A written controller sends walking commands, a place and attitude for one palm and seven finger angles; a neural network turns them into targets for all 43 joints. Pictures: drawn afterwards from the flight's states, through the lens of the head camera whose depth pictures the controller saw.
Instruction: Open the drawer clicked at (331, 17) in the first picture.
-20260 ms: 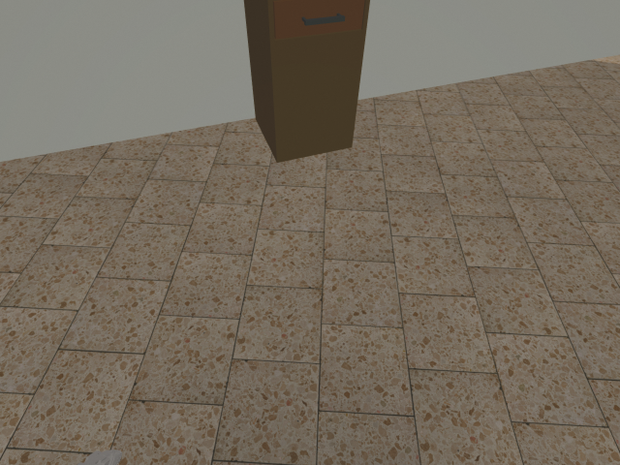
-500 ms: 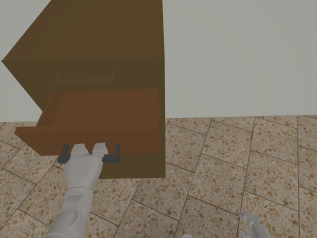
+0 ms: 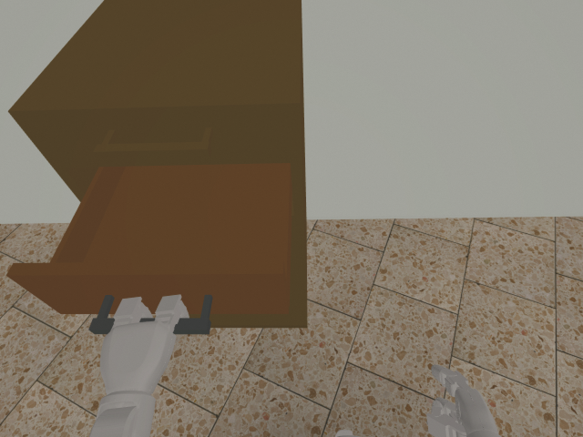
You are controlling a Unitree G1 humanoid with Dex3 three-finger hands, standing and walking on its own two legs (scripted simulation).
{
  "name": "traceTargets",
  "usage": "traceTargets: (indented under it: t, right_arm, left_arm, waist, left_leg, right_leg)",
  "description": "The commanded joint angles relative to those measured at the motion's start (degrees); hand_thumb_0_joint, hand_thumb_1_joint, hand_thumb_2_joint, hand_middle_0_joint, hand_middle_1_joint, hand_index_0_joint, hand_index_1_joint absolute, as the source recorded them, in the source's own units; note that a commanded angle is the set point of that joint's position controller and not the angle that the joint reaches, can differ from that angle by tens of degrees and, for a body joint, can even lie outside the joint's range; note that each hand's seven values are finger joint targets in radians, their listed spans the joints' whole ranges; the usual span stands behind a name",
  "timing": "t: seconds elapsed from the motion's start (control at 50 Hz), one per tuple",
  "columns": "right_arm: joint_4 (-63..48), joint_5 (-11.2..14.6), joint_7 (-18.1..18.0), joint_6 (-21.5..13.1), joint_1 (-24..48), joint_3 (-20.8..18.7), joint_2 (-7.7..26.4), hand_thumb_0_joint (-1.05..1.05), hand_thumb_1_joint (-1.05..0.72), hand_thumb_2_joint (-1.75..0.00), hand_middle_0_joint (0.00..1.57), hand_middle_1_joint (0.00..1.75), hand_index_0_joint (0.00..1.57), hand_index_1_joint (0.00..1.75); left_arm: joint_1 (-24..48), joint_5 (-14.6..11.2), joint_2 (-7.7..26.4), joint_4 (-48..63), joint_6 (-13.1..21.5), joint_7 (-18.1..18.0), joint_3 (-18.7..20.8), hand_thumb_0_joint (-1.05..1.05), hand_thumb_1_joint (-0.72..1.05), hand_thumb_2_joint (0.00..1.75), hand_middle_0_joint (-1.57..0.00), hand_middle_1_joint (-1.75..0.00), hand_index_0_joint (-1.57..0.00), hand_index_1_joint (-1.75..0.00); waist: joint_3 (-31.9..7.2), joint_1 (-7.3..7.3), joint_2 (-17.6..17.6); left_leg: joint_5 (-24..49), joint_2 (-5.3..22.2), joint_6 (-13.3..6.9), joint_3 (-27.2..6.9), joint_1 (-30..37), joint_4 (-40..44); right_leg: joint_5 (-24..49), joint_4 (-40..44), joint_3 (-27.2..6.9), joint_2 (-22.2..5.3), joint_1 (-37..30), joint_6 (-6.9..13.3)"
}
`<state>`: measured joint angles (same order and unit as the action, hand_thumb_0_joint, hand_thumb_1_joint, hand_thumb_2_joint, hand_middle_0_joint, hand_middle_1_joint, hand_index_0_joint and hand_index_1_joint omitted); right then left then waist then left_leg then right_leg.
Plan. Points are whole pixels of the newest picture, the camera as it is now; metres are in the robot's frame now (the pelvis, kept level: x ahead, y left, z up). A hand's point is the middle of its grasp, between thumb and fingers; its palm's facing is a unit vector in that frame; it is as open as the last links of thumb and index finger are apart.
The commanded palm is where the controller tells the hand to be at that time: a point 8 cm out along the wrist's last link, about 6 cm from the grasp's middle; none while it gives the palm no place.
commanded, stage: pull the drawer open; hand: left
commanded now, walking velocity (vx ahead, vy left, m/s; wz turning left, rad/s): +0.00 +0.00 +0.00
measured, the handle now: (154, 313) +0.29 +0.23 -0.02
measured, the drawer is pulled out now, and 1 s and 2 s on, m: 0.21 0.30 0.30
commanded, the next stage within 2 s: open the thumb to release the handle in 0.98 s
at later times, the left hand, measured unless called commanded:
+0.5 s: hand (146, 404) +0.18 +0.21 -0.04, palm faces -0.05 -0.09 -0.99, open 5.5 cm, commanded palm +0.13 +0.22 +0.01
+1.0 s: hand (137, 435) +0.14 +0.21 -0.03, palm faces -0.10 -0.11 -0.99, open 5.7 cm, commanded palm +0.09 +0.23 +0.01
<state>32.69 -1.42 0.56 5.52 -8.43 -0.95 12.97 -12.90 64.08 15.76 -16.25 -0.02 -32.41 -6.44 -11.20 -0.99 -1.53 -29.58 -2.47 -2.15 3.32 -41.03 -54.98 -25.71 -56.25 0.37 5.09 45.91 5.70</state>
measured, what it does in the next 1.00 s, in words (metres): stands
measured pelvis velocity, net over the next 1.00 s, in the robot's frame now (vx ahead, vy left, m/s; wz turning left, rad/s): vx -0.01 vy -0.02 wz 0.00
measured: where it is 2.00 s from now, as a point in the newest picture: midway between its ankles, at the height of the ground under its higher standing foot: outside the picture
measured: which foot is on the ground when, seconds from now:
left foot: down 0.00-1.00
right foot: down 0.00-1.00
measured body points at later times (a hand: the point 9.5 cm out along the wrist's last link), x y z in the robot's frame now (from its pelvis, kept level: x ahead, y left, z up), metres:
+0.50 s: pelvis -0.01 -0.01 -0.01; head +0.05 -0.05 +0.44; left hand +0.17 +0.21 +0.02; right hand +0.20 -0.23 -0.12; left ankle -0.03 +0.10 -0.68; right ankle +0.01 -0.06 -0.68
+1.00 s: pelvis -0.01 -0.02 -0.02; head +0.05 -0.06 +0.43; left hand +0.14 +0.21 +0.02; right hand +0.20 -0.24 -0.13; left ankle -0.03 +0.10 -0.68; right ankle +0.01 -0.06 -0.68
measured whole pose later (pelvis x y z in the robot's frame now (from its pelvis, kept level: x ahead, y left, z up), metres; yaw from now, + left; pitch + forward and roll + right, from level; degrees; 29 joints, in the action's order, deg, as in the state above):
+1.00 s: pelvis -0.01 -0.02 -0.02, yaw +0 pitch +18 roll +3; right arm 31.1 -3.6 1.8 3.9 -6.5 -1.2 11.9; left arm -34.7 62.1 18.7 -0.9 12.9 -31.2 1.8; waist -11.9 -2.1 -1.4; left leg -31.4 -1.6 -0.5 3.2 -47.3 -60.9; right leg -27.4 -62.3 1.1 5.9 52.6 7.6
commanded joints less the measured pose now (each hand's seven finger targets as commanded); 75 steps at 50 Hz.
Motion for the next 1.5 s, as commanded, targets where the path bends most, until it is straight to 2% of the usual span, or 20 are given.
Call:
traceTargets:
  t: [0.0,0.24,0.32,0.34,0.5,0.52,0.66,0.8,0.84,0.94,0.96,1.0,1.04,1.06,1.08,1.14,1.22,1.24,1.28,1.48]
  right_arm:
    - [-9.1,0.0,0.1,-2.8,5.2,-2.0,5.8,0.00,-0.90,-0.90,0.20,0.30,0.20,0.30]
    - [-10.4,-0.7,0.4,-3.6,5.9,-1.7,5.8,0.00,-0.90,-0.90,0.20,0.30,0.20,0.30]
    - [-10.7,-0.7,0.3,-3.9,5.9,-1.6,5.9,0.00,-0.90,-0.90,0.20,0.30,0.20,0.30]
    - [-10.7,-0.9,0.2,-4.0,5.8,-1.6,5.8,0.00,-0.90,-0.90,0.20,0.30,0.20,0.30]
    - [-11.0,-0.9,0.4,-4.6,6.4,-1.2,5.2,0.00,-0.90,-0.90,0.20,0.30,0.20,0.30]
    - [-11.2,-0.8,0.5,-4.5,6.6,-1.0,5.2,0.00,-0.90,-0.90,0.20,0.30,0.20,0.30]
    - [-11.1,-1.4,0.8,-4.7,6.8,-1.3,4.7,0.00,-0.90,-0.90,0.20,0.30,0.20,0.30]
    - [-10.8,-1.9,0.8,-4.9,7.1,-1.8,4.1,0.00,-0.90,-0.90,0.20,0.30,0.20,0.30]
    - [-10.8,-1.8,1.0,-4.7,7.5,-1.7,3.8,0.00,-0.90,-0.90,0.20,0.30,0.20,0.30]
    - [-10.8,-2.1,1.1,-4.4,7.7,-1.9,3.7,0.00,-0.90,-0.90,0.20,0.30,0.20,0.30]
    - [-10.9,-2.1,1.2,-4.4,7.7,-2.0,3.6,0.00,-0.90,-0.90,0.20,0.30,0.20,0.30]
    - [-10.8,-2.1,1.2,-4.3,7.6,-2.2,3.7,0.00,-0.90,-0.90,0.20,0.30,0.20,0.30]
    - [-10.9,-2.3,1.3,-4.4,7.3,-2.0,3.6,0.00,-0.90,-0.90,0.20,0.30,0.20,0.30]
    - [-10.4,-3.1,1.3,-4.4,6.5,-2.0,5.6,0.00,-0.90,-0.90,0.20,0.30,0.20,0.30]
    - [-10.5,-3.2,1.1,-4.8,5.7,-2.8,5.0,0.00,-0.90,-0.90,0.20,0.30,0.20,0.30]
    - [-11.0,-2.8,0.8,-5.1,5.1,-2.4,5.0,0.00,-0.90,-0.90,0.20,0.30,0.20,0.30]
    - [-11.6,-2.2,0.5,-4.9,5.4,-2.2,5.2,0.00,-0.90,-0.90,0.20,0.30,0.20,0.30]
    - [-11.6,-2.2,0.6,-4.8,5.1,-2.0,5.1,0.00,-0.90,-0.90,0.20,0.30,0.20,0.30]
    - [-11.7,-1.8,0.5,-4.7,5.5,-1.9,5.0,0.00,-0.90,-0.90,0.20,0.30,0.20,0.30]
    - [-12.1,-2.4,0.8,-4.8,5.4,-1.8,5.5,0.00,-0.90,-0.90,0.20,0.30,0.20,0.30]
  left_arm:
    - [-6.4,-0.9,7.3,11.4,-0.3,-2.8,5.3,0.00,0.90,0.90,-0.40,-1.35,-0.40,-1.35]
    - [-12.8,-0.4,8.6,16.0,2.0,-3.0,7.4,0.00,0.90,0.90,-0.40,-1.35,-0.40,-1.35]
    - [-13.0,-1.0,8.6,16.4,2.4,-2.6,7.4,0.00,0.90,0.90,-0.40,-1.35,-0.40,-1.35]
    - [-14.3,-0.8,9.4,16.8,2.8,-2.7,8.4,0.00,0.90,0.90,-0.40,-1.35,-0.40,-1.35]
    - [-23.4,-2.2,10.5,18.5,5.4,-2.0,10.6,0.00,0.90,0.90,-0.40,-1.35,-0.40,-1.35]
    - [-24.6,-2.3,11.8,18.4,5.9,-2.2,12.6,0.00,0.90,0.90,-0.40,-1.35,-0.40,-1.35]
    - [-29.6,-2.7,11.2,19.9,8.5,-1.7,13.1,0.00,0.90,0.90,-0.40,-1.35,-0.40,-1.35]
    - [-34.5,-3.0,12.4,20.9,11.1,-1.9,16.5,0.00,0.90,0.90,-0.40,-1.35,-0.40,-1.35]
    - [-36.7,-3.5,12.9,20.9,11.6,-1.8,17.5,0.00,0.90,0.90,-0.40,-1.35,-0.40,-1.35]
    - [-36.7,-3.3,13.0,22.1,12.1,-1.8,17.9,0.00,0.90,0.90,-0.40,-1.35,-0.40,-1.35]
    - [-37.5,-3.4,11.3,21.8,12.0,-1.5,16.1,0.00,0.90,0.90,-0.40,-1.35,-0.40,-1.35]
    - [-36.6,-3.3,12.2,22.0,12.1,-1.6,17.2,0.00,0.90,0.90,-0.40,-1.35,-0.40,-1.35]
    - [-37.4,-3.2,12.8,22.7,12.5,-1.8,17.9,0.00,0.90,0.90,-0.40,-1.35,-0.40,-1.35]
    - [-21.0,-2.0,9.6,24.3,11.6,-1.9,10.9,0.00,0.90,0.90,-0.40,-1.35,-0.40,-1.35]
    - [-21.3,-1.4,11.7,24.5,11.7,-2.7,14.8,0.00,0.83,0.87,-0.40,-1.34,-0.40,-1.34]
    - [-25.6,-2.4,11.3,21.8,10.5,-2.5,14.5,0.00,0.62,0.78,-0.38,-1.32,-0.38,-1.32]
    - [-24.8,-3.1,10.9,22.5,9.0,-1.9,12.9,0.00,0.34,0.66,-0.36,-1.29,-0.36,-1.29]
    - [-25.5,-3.1,10.8,22.3,8.8,-1.5,12.2,0.00,0.27,0.63,-0.35,-1.28,-0.35,-1.28]
    - [-25.6,-3.3,11.1,21.8,8.6,-1.0,12.1,0.00,0.13,0.57,-0.35,-1.27,-0.35,-1.27]
    - [-23.7,-2.4,10.8,22.3,9.6,-1.0,11.3,0.00,-0.50,0.30,-0.30,-1.20,-0.30,-1.20]
  waist:
    - [-11.6,-2.19,2.8]
    - [-10.8,-2.56,2.8]
    - [-8.6,-1.71,4.0]
    - [-10.5,-2.56,4.4]
    - [-9.2,-3.66,3.2]
    - [-9.8,-4.10,3.0]
    - [-8.1,-3.84,4.5]
    - [-9.4,-5.03,3.4]
    - [-10.5,-5.69,2.8]
    - [-10.6,-5.32,2.8]
    - [-9.1,-4.86,2.3]
    - [-9.3,-4.77,3.9]
    - [-11.5,-5.39,2.9]
    - [-8.9,0.23,3.7]
    - [-11.9,-1.91,3.4]
    - [-13.1,-2.47,4.1]
    - [-12.3,-2.34,4.0]
    - [-12.8,-2.48,5.6]
    - [-10.3,-2.47,6.1]
    - [-9.0,-2.32,3.3]
  left_leg:
    - [18.2,-1.2,0.4,-3.4,2.2,4.4]
    - [15.3,-1.1,0.3,-3.5,0.8,2.9]
    - [13.4,-1.1,0.0,-3.6,-0.4,2.5]
    - [13.2,-1.2,0.1,-3.3,-0.9,2.0]
    - [12.5,-1.5,0.3,-3.3,-4.1,1.4]
    - [13.2,-1.4,0.3,-3.4,-4.1,1.6]
    - [10.8,-1.5,0.2,-3.4,-7.2,-0.2]
    - [10.5,-1.6,0.3,-3.3,-8.5,-2.0]
    - [11.0,-1.7,0.4,-3.1,-8.7,-1.8]
    - [11.8,-1.7,0.3,-3.2,-8.4,-2.3]
    - [11.5,-1.6,0.2,-3.3,-8.5,-2.0]
    - [11.3,-1.5,0.2,-3.4,-8.8,-2.4]
    - [12.3,-1.6,0.2,-3.2,-8.1,-2.4]
    - [10.5,-1.2,-0.3,-3.9,-9.0,-4.1]
    - [10.2,-0.9,0.0,-3.7,-8.1,-4.6]
    - [10.5,-1.2,-0.1,-3.4,-7.3,-3.8]
    - [11.1,-1.2,-0.3,-3.4,-6.5,-2.2]
    - [10.8,-1.2,-0.2,-3.1,-6.7,-2.2]
    - [9.9,-1.3,-0.2,-3.2,-7.7,-1.9]
    - [7.9,-1.0,-0.2,-3.4,-6.5,-2.1]
  right_leg:
    - [26.6,8.0,-8.3,-3.1,-16.1,-1.9]
    - [21.2,7.1,-8.8,-3.1,-12.7,-1.7]
    - [19.3,8.2,-9.0,-3.4,-12.0,-1.7]
    - [19.4,7.7,-9.9,-3.5,-12.7,-1.9]
    - [23.0,7.8,-12.0,-4.3,-15.2,-1.9]
    - [22.8,7.5,-11.7,-4.0,-15.4,-1.5]
    - [21.5,7.7,-13.5,-4.6,-14.4,-1.8]
    - [20.5,7.4,-15.0,-4.8,-13.9,-1.5]
    - [21.7,6.8,-14.8,-4.8,-14.9,-1.3]
    - [22.9,6.3,-14.6,-4.5,-13.6,-1.2]
    - [22.9,6.3,-13.8,-4.4,-13.2,-1.1]
    - [22.8,6.5,-14.4,-4.5,-13.2,-1.3]
    - [23.5,5.6,-13.8,-4.3,-13.4,-1.1]
    - [22.9,5.1,-13.3,-4.9,-7.7,-1.7]
    - [19.6,4.6,-13.4,-4.6,-7.5,-1.8]
    - [19.7,4.8,-12.0,-4.6,-9.3,-1.9]
    - [21.0,5.8,-11.0,-4.7,-11.4,-1.7]
    - [20.6,6.0,-11.1,-4.8,-11.8,-2.2]
    - [19.2,7.4,-12.1,-5.0,-12.3,-2.3]
    - [12.4,8.3,-12.9,-4.8,-8.4,-1.5]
